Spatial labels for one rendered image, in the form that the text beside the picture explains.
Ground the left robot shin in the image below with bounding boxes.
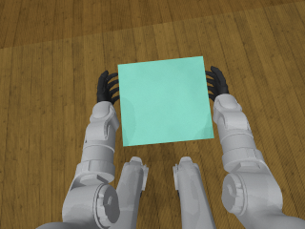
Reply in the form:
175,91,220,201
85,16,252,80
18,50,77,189
121,156,143,173

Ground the robot right forearm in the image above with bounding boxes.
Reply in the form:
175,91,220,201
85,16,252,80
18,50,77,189
213,94,283,209

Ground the left robot hand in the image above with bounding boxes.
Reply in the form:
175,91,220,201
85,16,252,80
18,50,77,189
96,70,120,105

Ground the robot shin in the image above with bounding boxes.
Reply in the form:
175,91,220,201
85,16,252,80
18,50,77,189
179,156,201,195
121,156,143,173

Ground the robot left forearm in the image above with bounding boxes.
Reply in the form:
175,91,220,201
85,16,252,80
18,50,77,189
62,101,120,217

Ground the robot left upper arm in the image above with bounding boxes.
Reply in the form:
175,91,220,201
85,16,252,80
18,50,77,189
35,183,120,229

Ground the robot right upper arm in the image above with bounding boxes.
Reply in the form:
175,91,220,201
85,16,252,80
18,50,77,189
221,171,305,229

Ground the right robot shin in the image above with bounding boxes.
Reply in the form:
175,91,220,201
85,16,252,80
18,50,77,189
179,156,201,195

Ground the carton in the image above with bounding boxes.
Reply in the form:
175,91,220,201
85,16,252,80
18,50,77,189
117,56,214,147

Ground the right robot hand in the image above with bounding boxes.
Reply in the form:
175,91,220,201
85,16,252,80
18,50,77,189
205,66,230,102

